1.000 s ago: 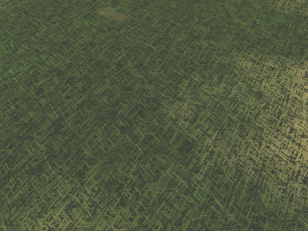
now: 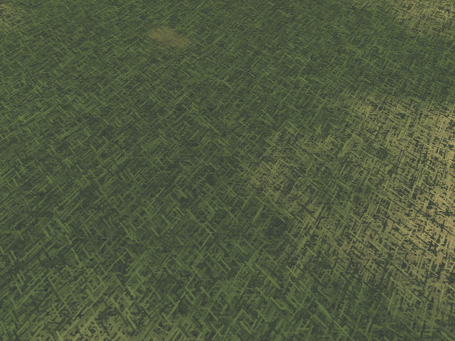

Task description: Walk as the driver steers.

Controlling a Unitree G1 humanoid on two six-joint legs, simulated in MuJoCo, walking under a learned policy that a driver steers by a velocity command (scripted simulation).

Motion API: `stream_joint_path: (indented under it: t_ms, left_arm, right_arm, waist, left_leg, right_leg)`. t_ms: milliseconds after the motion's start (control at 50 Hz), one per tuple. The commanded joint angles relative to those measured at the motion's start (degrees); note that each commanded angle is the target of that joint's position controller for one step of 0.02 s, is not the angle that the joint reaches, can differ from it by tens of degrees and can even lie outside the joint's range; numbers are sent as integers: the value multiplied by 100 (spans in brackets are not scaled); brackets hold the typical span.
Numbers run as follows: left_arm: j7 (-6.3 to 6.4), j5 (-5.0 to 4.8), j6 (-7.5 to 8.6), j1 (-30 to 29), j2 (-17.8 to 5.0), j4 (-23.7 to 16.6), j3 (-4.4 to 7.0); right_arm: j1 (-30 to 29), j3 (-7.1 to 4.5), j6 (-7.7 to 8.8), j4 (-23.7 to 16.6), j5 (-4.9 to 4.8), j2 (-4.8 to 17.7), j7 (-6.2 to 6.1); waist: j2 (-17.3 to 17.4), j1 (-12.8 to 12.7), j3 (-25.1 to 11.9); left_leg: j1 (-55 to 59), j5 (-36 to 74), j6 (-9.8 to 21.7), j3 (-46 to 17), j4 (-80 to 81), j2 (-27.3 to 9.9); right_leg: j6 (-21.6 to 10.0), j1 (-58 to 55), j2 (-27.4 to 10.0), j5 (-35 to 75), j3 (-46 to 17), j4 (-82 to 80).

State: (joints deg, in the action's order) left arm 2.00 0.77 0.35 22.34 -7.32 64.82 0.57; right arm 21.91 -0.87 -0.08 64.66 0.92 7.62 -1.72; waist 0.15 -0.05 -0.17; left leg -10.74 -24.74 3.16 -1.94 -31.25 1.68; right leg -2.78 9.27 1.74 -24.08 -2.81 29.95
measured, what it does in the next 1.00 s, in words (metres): walks ahead: right foot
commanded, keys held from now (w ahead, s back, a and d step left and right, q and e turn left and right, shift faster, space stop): w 0.64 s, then w+q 0.36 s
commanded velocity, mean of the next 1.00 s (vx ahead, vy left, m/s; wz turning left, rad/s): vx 0.44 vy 0.00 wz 0.11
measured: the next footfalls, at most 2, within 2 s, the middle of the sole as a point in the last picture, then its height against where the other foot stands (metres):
right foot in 0.56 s outside the picture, level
left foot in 1.12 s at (199, 302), level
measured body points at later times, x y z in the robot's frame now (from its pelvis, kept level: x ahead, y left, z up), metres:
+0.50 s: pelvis +0.19 +0.02 -0.01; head +0.24 +0.03 +0.44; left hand +0.38 +0.24 -0.13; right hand +0.05 -0.18 -0.14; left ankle +0.00 +0.10 -0.74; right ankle +0.34 -0.05 -0.71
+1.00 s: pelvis +0.46 +0.02 +0.00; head +0.50 +0.02 +0.45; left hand +0.36 +0.23 -0.14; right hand +0.64 -0.17 -0.14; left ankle +0.62 +0.15 -0.69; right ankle +0.35 -0.04 -0.74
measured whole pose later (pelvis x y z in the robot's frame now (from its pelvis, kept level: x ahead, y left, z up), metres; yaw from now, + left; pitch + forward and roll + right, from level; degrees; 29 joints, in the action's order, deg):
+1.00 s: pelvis +0.46 +0.02 +0.00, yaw +9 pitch +0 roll -1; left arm 1.3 0.8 6.6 26.5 -8.9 60.7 1.1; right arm 5.1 -1.8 1.8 51.9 1.3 9.9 2.5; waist 1.3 -2.4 3.8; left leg -35.9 0.3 5.2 4.9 -39.1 -3.0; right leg -4.3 -5.9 4.2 -17.8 12.7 10.8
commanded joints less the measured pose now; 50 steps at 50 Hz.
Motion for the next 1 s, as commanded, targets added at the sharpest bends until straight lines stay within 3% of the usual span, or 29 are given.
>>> stream_joint_path:
  t_ms: [20, 60, 80, 120, 140, 160, 180, 200, 220, 240, 280, 340, 400, 440, 480, 520, 540, 560, 580, 600, 620, 640, 680, 740, 820, 900, 960, 1000]
  left_arm:
    - [-18, 1, 100, 699, -640, -91, 155]
    - [-31, 6, 126, 962, -943, -18, 282]
    - [-46, -2, 137, 900, -932, -54, 300]
    - [-63, -12, 172, 448, -910, -200, 309]
    - [-63, -39, 206, -40, -788, -373, 283]
    - [-89, -90, 294, -679, -495, -685, 198]
    - [-151, -9, 396, -720, -320, -940, 161]
    - [-170, 168, 411, -816, -712, -923, 246]
    - [-204, 154, 439, -705, -551, -879, 227]
    - [-255, 84, 466, -688, -447, -855, 212]
    - [-335, 72, 427, -803, -489, -935, 253]
    - [-382, 99, 319, -1161, -449, -1126, 258]
    - [-416, 60, 282, -2054, -314, -1517, 164]
    - [-401, 16, 260, -2275, -345, -1641, 132]
    - [-327, 5, 253, -1903, -635, -1577, 225]
    - [-251, -8, 306, -647, -910, -1168, 376]
    - [-206, 40, 328, 68, -1053, -918, 458]
    - [-170, 185, 345, 762, -1519, -801, 581]
    - [-237, 184, 306, 658, -1719, -868, 617]
    - [-290, -23, 287, -27, -1535, -938, 585]
    - [-305, -57, 327, -570, -1150, -1043, 470]
    - [-312, -23, 391, -738, -873, -1008, 393]
    - [-245, 29, 524, -624, -602, -861, 280]
    - [-203, 11, 666, -197, -731, -694, 270]
    - [-177, 19, 681, 225, -787, -646, 242]
    - [-118, -14, 698, 501, -757, -617, 178]
    - [-42, -4, 679, 829, -839, -513, 168]
    - [10, 11, 642, 889, -932, -476, 176]
  right_arm:
    - [-139, -51, 169, -411, 33, 274, 64]
    - [-446, -39, 300, -659, 100, 216, 138]
    - [-538, -55, 362, -744, 101, 273, 161]
    - [71, -64, 475, -640, 33, 192, 205]
    - [855, -96, 524, -385, -21, 197, 196]
    - [1710, -226, 567, -148, -31, 621, 144]
    - [2398, -433, 535, 89, -39, 1293, 137]
    - [2148, -371, 482, 36, 7, 997, 131]
    - [1704, -314, 478, -136, 53, 852, 146]
    - [1320, -279, 486, -265, 95, 789, 147]
    - [1047, -175, 544, -312, 60, 601, 121]
    - [1296, -96, 612, -173, 8, 549, 93]
    - [1179, -27, 637, -193, 1, 579, 62]
    - [1111, -23, 668, -199, -1, 714, 42]
    - [1066, -39, 715, -190, -22, 880, 28]
    - [876, -74, 695, -222, -37, 1041, 10]
    - [799, -81, 673, -251, -54, 1064, 29]
    - [907, -17, 649, -389, -44, 763, 72]
    - [1555, 3, 603, -428, -214, 289, 115]
    - [1066, -94, 560, -553, -63, 761, 118]
    - [485, -134, 561, -739, -2, 835, 156]
    - [293, -138, 566, -784, 12, 727, 181]
    - [479, -126, 419, -702, 88, 466, 234]
    - [293, -166, 263, -785, 95, 418, 294]
    - [-780, -201, 203, -1163, 42, 516, 371]
    - [-1637, -129, 253, -1465, 12, 377, 417]
    - [-2171, -87, 261, -1691, 26, 349, 439]
    - [-2214, -109, 268, -1760, 50, 407, 433]
  waist:
    - [-498, -228, 1107]
    - [-996, -318, 1112]
    - [-875, -290, 1192]
    - [-806, 146, 1245]
    - [-574, 563, 1188]
    - [483, 1004, 1144]
    - [1835, 1053, 970]
    - [861, 784, 1149]
    - [360, 552, 1105]
    - [200, 377, 1006]
    - [315, 189, 896]
    - [490, 149, 770]
    - [554, 173, 960]
    - [722, 139, 944]
    - [777, -107, 620]
    - [698, -699, -76]
    - [608, -1008, -404]
    - [-81, -1127, -917]
    - [-1154, -600, -1479]
    - [-414, -455, -835]
    - [-178, -318, -73]
    - [96, -141, 401]
    - [51, 184, 460]
    - [-151, 267, 543]
    - [-223, 70, 727]
    - [-322, -110, 724]
    - [-357, -276, 757]
    - [-390, -230, 666]
  left_leg:
    - [-1392, -852, 254, -280, 95, -116]
    - [-1725, -90, 172, 359, -671, 35]
    - [-1579, -54, 184, 397, -670, -41]
    - [-507, -37, 258, 394, 13, -50]
    - [720, 160, 301, 164, 620, -67]
    - [1669, -454, 515, -1266, 1497, -812]
    - [2442, -25, 945, -3139, 2152, -1988]
    - [2205, 747, 974, -3103, 1938, -2204]
    - [1963, 1378, 944, -2628, 1866, -2059]
    - [1791, 1672, 899, -2221, 1957, -1883]
    - [1666, 2455, 776, -1458, 2099, -1520]
    - [1674, 4118, 674, -732, 2022, -1264]
    - [1142, 4566, 620, -317, 2156, -1079]
    - [828, 5156, 571, -160, 2149, -1078]
    - [910, 6624, 508, -57, 1589, -1211]
    - [1050, 7097, 397, 40, 88, -1202]
    - [607, 6286, 355, 126, -987, -1037]
    - [-334, 3876, 332, 346, -2800, -653]
    - [-1865, -327, 195, 242, -4997, 351]
    - [-2358, 156, 302, -178, -5152, -38]
    - [-2494, 607, 331, -144, -4870, -289]
    - [-2312, 802, 336, -121, -4482, -477]
    - [-1690, 855, 254, -175, -3960, -647]
    - [-1858, 1124, 188, -81, -3555, -663]
    - [-2788, 2024, 134, 34, -2821, -684]
    - [-2695, 2713, 98, 500, -1505, -523]
    - [-2633, 2682, 184, 870, -755, -392]
    - [-2431, 2323, 324, 1056, -463, -201]
  right_leg:
    - [-721, 183, -876, -1892, -1576, -1321]
    - [-1082, -198, -1549, -2090, -2511, -1929]
    - [-1125, 44, -1627, -1964, -2570, -1983]
    - [-981, 807, -1412, -1408, -2132, -1585]
    - [-740, 1618, -1042, -908, -1592, -1110]
    - [-379, 2594, -292, -230, -478, 340]
    - [-172, 3487, 200, -312, 499, 2113]
    - [-228, 3798, -124, -508, 348, 2999]
    - [-241, 3708, -292, -142, 244, 3357]
    - [-233, 3596, -406, 219, 233, 3478]
    - [-181, 3468, -505, 647, 357, 3296]
    - [-129, 3436, -315, 1012, 736, 2975]
    - [-126, 2953, -161, 1456, 1009, 1698]
    - [-230, 2125, 21, 1650, 1183, 887]
    - [-417, 1220, 254, 1686, 1249, 653]
    - [-618, -49, 380, 1842, 1067, 226]
    - [-706, -990, 173, 1836, 868, -97]
    - [-949, -1972, -1130, 695, -608, -307]
    - [-1770, -2718, -2591, 397, -3699, -1233]
    - [-1754, -1910, -2379, -517, -3615, -1732]
    - [-1609, -1091, -2199, -571, -2828, -1919]
    - [-1430, -375, -1955, 104, -2235, -2111]
    - [-1091, 306, -1581, 1093, -1213, -2226]
    - [-916, 347, -1423, 1869, -435, -2372]
    - [-577, -111, -1278, 2577, 262, -2485]
    - [-358, -451, -1163, 3712, 893, -2295]
    - [-343, -1029, -1313, 4387, 1124, -2103]
    - [-322, -1458, -1425, 5408, 1291, -1730]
